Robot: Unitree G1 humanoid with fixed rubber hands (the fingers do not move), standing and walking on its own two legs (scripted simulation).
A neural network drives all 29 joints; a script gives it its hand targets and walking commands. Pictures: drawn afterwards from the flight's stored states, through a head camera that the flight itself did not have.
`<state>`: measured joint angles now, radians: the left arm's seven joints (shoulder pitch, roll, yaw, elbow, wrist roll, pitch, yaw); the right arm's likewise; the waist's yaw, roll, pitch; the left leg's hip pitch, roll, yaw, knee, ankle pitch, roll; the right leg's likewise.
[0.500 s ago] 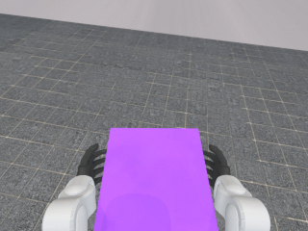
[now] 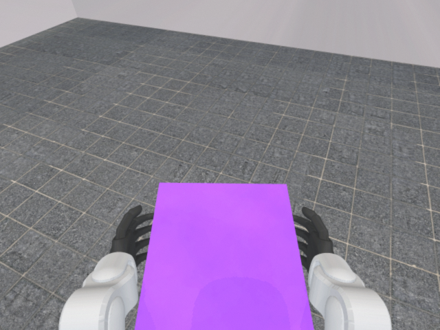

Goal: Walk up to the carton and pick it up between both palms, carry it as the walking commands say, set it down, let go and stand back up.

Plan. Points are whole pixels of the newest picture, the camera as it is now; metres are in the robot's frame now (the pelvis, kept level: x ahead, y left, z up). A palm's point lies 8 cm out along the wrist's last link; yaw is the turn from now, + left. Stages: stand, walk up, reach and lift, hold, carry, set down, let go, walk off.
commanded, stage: carry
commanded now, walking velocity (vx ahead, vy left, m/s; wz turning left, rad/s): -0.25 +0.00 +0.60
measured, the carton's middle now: (221, 275) +0.23 +0.00 +0.02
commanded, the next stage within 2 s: none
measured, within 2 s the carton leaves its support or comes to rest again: neither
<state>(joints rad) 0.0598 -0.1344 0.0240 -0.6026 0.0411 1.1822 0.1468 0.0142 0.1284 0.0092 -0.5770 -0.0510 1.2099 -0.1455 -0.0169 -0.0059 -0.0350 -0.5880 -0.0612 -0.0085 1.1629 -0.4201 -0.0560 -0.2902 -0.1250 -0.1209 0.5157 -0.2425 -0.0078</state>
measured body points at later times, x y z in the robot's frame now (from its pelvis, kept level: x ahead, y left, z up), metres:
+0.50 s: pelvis -0.17 +0.04 -0.01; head -0.16 +0.04 +0.44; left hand +0.03 +0.26 +0.08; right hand +0.11 -0.02 +0.07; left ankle -0.11 +0.17 -0.74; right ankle -0.16 -0.06 -0.74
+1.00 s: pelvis -0.27 +0.05 -0.01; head -0.29 +0.04 +0.44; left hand -0.08 +0.28 +0.07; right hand +0.03 +0.00 +0.07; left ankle -0.29 +0.16 -0.74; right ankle -0.17 -0.06 -0.74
